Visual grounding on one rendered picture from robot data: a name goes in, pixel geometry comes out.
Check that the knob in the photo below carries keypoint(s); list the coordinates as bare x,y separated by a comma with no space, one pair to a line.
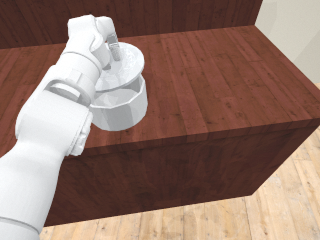
110,54

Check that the table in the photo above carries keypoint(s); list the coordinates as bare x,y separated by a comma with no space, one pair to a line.
225,107

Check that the lid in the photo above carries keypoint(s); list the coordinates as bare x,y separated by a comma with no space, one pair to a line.
122,72

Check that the left robot forearm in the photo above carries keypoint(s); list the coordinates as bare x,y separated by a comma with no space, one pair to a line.
78,69

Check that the robot left hand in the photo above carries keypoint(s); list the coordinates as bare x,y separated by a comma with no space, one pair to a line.
111,38

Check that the pot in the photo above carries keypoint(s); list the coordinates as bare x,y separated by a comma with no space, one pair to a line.
120,109

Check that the robot left upper arm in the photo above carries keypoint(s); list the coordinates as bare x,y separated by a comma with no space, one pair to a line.
54,127

